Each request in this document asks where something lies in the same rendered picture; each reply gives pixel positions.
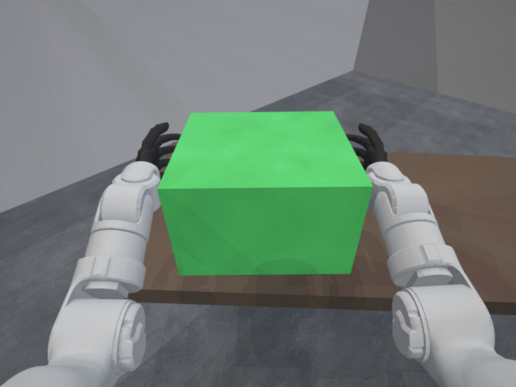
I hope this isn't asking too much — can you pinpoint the left robot forearm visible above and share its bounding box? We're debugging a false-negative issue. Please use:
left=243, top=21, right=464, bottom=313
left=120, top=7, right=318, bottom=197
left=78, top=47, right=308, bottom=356
left=48, top=161, right=161, bottom=363

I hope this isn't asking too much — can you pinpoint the robot left upper arm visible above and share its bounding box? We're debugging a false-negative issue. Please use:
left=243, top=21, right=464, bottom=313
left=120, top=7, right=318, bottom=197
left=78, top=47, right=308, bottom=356
left=0, top=298, right=146, bottom=387

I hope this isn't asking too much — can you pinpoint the robot right hand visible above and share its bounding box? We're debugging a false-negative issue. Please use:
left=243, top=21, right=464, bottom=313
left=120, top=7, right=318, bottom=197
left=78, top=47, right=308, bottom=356
left=346, top=123, right=388, bottom=171

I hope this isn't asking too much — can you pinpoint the carton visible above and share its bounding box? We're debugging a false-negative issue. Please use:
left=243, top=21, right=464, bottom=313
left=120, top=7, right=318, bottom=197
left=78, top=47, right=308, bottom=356
left=157, top=111, right=373, bottom=276

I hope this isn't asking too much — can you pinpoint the robot left hand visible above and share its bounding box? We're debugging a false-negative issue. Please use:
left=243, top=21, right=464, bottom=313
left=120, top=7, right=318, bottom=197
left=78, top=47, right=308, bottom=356
left=135, top=123, right=181, bottom=180

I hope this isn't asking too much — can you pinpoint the table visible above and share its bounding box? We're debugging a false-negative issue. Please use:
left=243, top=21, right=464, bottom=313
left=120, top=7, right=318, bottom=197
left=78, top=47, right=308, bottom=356
left=125, top=142, right=516, bottom=315

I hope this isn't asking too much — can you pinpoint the robot right upper arm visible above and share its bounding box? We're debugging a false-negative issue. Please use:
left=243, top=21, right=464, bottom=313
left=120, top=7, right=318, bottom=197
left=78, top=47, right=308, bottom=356
left=392, top=285, right=516, bottom=387

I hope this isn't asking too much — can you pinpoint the right robot forearm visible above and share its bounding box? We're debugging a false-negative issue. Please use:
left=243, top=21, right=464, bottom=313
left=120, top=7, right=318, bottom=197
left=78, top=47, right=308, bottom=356
left=365, top=161, right=495, bottom=347

